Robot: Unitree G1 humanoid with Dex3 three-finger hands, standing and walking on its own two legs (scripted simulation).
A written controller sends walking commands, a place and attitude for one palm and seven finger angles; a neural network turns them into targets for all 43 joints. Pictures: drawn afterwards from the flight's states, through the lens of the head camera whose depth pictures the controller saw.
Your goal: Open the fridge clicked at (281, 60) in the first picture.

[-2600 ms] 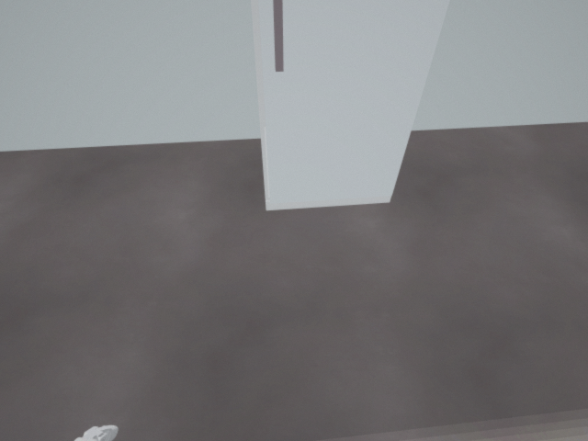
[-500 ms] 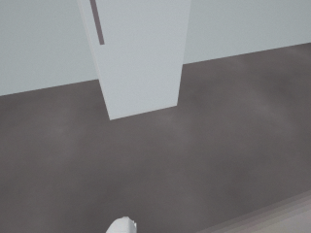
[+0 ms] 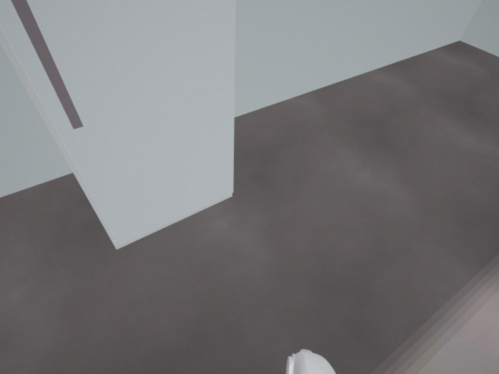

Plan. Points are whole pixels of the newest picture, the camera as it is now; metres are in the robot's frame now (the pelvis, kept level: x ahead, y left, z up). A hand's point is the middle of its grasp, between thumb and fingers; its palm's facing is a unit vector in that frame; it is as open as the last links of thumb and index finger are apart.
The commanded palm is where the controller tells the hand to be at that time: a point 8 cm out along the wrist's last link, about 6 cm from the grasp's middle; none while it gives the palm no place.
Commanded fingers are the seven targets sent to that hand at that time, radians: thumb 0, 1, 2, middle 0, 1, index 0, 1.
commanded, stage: walk to a spot facing it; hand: left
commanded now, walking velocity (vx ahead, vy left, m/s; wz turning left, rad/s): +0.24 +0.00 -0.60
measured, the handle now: (44, 53) +0.69 +0.52 +0.14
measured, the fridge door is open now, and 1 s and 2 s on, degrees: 0 0 0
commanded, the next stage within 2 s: turn to face it in 0.16 s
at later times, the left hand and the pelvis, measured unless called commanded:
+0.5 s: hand (211, 298) +0.30 +0.10 -0.17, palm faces -0.16 -0.97 -0.18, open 7.3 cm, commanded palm none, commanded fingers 0.00 0.90 0.90 -0.20 -0.30 -0.20 -0.30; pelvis +0.15 -0.05 -0.01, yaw -7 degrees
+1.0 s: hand (135, 353) +0.18 +0.23 -0.18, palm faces +0.21 -0.95 -0.25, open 7.4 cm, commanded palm none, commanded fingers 0.00 0.90 0.90 -0.20 -0.30 -0.20 -0.30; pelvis +0.18 +0.00 +0.00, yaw +9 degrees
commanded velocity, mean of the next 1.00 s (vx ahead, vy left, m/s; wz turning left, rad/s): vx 0.01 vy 0.00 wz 0.32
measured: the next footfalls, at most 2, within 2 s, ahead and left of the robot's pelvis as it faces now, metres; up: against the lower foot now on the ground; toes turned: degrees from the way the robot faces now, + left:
right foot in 0.26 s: +0.24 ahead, -0.14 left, +0.00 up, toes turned -16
left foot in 0.68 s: +0.23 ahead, +0.06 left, +0.00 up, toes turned +8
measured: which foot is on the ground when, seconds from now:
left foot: down 0.00-0.26, up 0.28-0.66, down 0.68-1.00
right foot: up 0.00-0.24, down 0.26-0.68, up 0.70-1.00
